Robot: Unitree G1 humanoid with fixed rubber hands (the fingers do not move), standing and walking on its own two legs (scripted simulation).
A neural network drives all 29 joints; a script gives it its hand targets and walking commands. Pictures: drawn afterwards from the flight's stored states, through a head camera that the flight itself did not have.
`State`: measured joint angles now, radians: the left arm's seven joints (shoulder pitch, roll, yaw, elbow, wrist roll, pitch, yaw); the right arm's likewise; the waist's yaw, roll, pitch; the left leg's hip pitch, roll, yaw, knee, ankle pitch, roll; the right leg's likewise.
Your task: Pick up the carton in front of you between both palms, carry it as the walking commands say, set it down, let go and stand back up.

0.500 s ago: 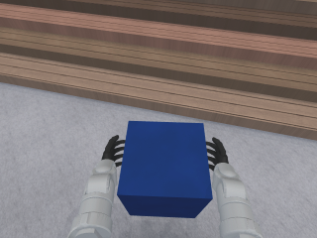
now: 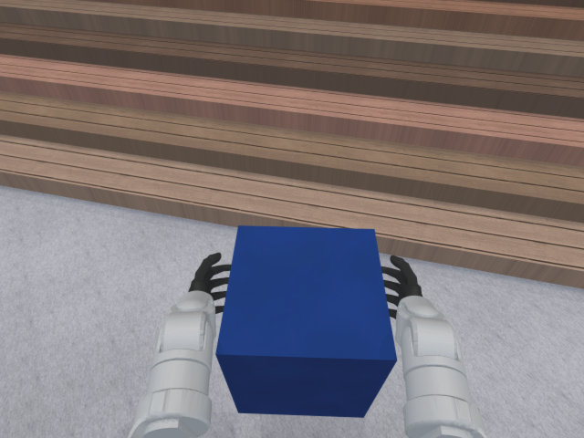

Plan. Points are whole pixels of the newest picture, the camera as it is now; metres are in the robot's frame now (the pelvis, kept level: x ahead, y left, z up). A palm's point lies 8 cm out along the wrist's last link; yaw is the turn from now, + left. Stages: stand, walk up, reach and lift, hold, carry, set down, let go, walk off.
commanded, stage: reach and lift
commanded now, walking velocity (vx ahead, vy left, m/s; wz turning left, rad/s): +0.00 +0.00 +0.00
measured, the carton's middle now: (303, 325) +0.30 +0.00 -0.05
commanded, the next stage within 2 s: hold in 0.70 s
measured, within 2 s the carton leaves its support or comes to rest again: neither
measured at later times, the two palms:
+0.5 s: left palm (201, 292) +0.30 +0.15 +0.04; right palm (409, 296) +0.31 -0.15 +0.04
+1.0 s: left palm (198, 290) +0.30 +0.15 +0.06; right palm (414, 294) +0.30 -0.15 +0.06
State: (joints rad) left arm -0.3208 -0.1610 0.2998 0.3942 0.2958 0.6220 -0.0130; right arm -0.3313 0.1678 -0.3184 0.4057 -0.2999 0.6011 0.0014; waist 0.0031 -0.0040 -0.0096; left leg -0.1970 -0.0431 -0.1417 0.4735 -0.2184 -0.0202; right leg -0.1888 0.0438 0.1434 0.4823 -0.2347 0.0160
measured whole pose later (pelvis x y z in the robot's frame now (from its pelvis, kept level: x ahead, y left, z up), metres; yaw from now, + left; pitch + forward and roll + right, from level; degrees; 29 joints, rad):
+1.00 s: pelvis +0.01 +0.00 +0.01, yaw +0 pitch -7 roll +0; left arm -0.27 -0.15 0.22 0.24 0.28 0.77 -0.01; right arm -0.28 0.16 -0.24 0.25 -0.28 0.75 0.01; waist 0.00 0.00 0.00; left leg -0.05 -0.03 -0.14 0.36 -0.19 -0.02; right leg -0.04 0.03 0.14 0.37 -0.20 0.01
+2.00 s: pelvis +0.40 -0.03 -0.01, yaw +0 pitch +5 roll +2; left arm -0.16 -0.13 0.12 -0.36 0.10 1.23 0.09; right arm -0.18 0.14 -0.11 -0.35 -0.11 1.21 -0.09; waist 0.04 -0.02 -0.10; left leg -0.59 0.04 0.20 0.58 -0.12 0.02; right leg 0.07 -0.04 -0.18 0.28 -0.42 0.00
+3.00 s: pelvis +1.08 -0.05 -0.02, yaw -2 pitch +7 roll +1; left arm -0.78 -0.04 0.29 -0.12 0.04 1.27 0.15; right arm -0.81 0.04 -0.31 -0.12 -0.09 1.29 -0.14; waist 0.07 0.01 0.07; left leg -1.06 0.05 0.12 1.28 -0.42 0.11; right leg -0.03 0.00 -0.12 0.43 -0.41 -0.06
